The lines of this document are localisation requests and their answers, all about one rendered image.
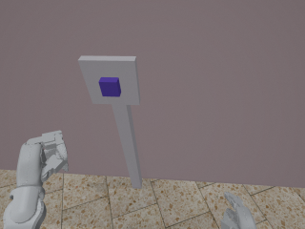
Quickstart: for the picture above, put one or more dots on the left robot hand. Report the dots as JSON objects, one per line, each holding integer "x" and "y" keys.
{"x": 33, "y": 157}

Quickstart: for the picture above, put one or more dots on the robot left forearm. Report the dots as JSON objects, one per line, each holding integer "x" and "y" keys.
{"x": 27, "y": 209}

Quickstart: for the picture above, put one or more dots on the button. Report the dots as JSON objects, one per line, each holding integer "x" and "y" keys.
{"x": 110, "y": 86}

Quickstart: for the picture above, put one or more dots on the panel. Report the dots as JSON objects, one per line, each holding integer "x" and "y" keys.
{"x": 93, "y": 67}

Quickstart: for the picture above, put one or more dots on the right robot hand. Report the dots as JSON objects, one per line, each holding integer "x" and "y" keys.
{"x": 241, "y": 218}

